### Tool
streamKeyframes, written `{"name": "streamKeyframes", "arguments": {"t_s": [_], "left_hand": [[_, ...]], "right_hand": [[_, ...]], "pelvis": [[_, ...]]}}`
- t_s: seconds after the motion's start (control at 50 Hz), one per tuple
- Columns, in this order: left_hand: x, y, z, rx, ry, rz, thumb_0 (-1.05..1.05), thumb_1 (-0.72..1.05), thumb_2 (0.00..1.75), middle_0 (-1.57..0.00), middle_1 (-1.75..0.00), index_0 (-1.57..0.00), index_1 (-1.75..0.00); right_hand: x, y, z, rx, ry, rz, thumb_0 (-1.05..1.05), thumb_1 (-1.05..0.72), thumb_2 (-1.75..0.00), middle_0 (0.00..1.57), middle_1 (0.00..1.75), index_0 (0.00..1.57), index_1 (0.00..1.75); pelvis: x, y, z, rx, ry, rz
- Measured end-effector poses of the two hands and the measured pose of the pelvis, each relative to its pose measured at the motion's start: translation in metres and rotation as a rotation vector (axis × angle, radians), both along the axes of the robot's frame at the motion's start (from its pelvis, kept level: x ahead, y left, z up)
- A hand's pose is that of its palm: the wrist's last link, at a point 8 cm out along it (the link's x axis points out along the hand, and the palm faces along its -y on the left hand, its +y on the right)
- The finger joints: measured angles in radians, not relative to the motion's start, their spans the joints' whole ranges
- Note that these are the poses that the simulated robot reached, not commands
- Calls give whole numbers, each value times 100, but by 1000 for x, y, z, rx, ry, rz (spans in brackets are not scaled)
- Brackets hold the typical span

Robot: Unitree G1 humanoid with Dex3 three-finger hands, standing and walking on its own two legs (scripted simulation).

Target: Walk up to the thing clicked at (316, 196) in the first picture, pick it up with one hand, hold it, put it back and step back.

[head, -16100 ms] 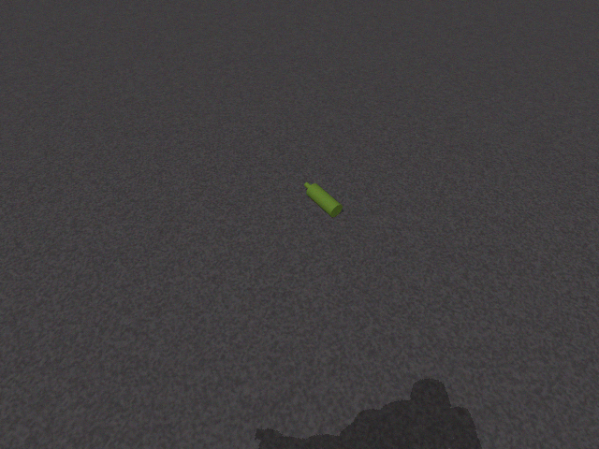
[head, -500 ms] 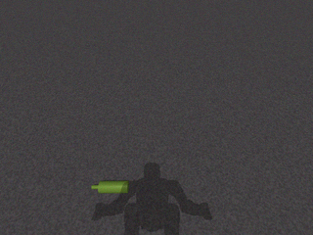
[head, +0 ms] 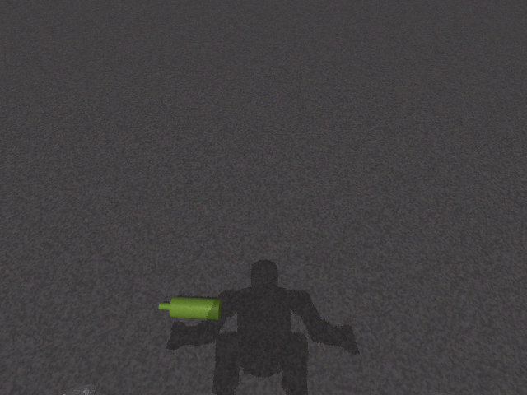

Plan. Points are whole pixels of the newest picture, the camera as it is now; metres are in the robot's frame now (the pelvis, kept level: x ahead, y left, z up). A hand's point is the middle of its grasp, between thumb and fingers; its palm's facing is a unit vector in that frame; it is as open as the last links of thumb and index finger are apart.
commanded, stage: walk up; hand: left
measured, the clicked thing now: (189, 307) +0.47 +0.26 -0.73
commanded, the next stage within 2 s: stand in 0.50 s
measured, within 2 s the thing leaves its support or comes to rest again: neither
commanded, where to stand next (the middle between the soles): +0.08 +0.02 m, yaw -2 degrees
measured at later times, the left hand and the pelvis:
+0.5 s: hand out of the picture +0.07 +0.29 -0.14, palm faces +0.00 -0.94 -0.35, open 7.4 cm; pelvis +0.00 +0.03 +0.02, yaw +1 degrees
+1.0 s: hand out of the picture +0.07 +0.27 -0.14, palm faces -0.04 -0.94 -0.33, open 7.4 cm; pelvis +0.01 +0.02 +0.02, yaw +0 degrees
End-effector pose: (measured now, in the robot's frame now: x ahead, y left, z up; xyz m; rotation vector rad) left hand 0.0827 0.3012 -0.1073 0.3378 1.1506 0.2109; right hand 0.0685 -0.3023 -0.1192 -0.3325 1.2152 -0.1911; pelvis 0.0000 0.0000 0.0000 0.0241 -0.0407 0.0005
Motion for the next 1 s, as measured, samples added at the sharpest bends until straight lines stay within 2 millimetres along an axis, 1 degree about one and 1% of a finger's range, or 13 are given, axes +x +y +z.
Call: {"name": "streamKeyframes", "arguments": {"t_s": [0.08,0.16,0.22,0.28,0.38,0.5,0.6,0.7,0.82,1.0], "left_hand": [[-1,2,-3,-18,8,6,0,90,90,-21,-30,-20,-30],[-3,6,-3,-28,15,4,0,90,90,-21,-30,-20,-30],[-5,11,0,-29,18,9,0,90,90,-21,-30,-20,-30],[-7,16,3,-28,19,16,0,90,90,-21,-30,-20,-30],[-13,26,5,-24,31,30,0,90,90,-21,-30,-20,-30],[-22,32,4,-22,67,38,0,90,90,-21,-30,-20,-30],[-31,31,2,-27,103,39,0,90,90,-21,-30,-20,-30],[-35,25,-1,-37,130,37,0,90,90,-21,-30,-20,-30],[-32,18,-1,-42,134,25,0,90,90,-21,-30,-20,-30],[-16,12,2,-35,107,10,0,90,90,-21,-30,-20,-30]], "right_hand": [[18,14,6,17,-31,16,1,-90,-90,21,30,20,29],[35,24,13,24,-75,29,1,-90,-90,21,30,20,30],[43,29,17,26,-94,35,1,-90,-90,21,30,20,30],[46,33,20,24,-98,42,1,-90,-90,21,30,20,30],[42,37,23,21,-81,40,1,-90,-90,21,30,20,30],[27,38,22,16,-40,20,1,-90,-90,21,30,20,30],[16,38,20,14,-7,12,1,-90,-90,21,30,20,30],[10,37,19,15,10,0,1,-90,-90,21,30,20,30],[10,34,17,18,13,-11,1,-90,-90,21,30,20,30],[15,28,16,22,5,-14,1,-90,-90,21,30,20,29]], "pelvis": [[0,4,3,-26,0,-2],[-1,9,6,-29,-3,-1],[-1,14,9,-33,-6,2],[-3,18,11,-34,-5,3],[-4,23,14,-35,-5,6],[-4,27,16,-36,0,8],[-3,28,17,-28,6,3],[-2,27,18,-26,10,1],[1,25,18,-25,14,-1],[6,20,18,-25,17,-3]]}}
